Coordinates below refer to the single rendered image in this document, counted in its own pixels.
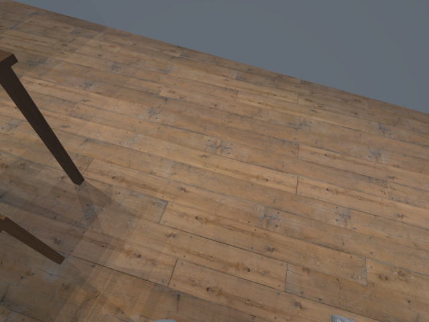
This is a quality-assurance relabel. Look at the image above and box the table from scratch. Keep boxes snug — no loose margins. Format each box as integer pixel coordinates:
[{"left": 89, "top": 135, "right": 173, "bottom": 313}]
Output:
[{"left": 0, "top": 50, "right": 84, "bottom": 186}]

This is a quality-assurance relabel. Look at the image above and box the chair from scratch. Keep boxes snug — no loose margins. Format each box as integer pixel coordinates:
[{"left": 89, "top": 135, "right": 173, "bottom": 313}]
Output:
[{"left": 0, "top": 214, "right": 65, "bottom": 265}]

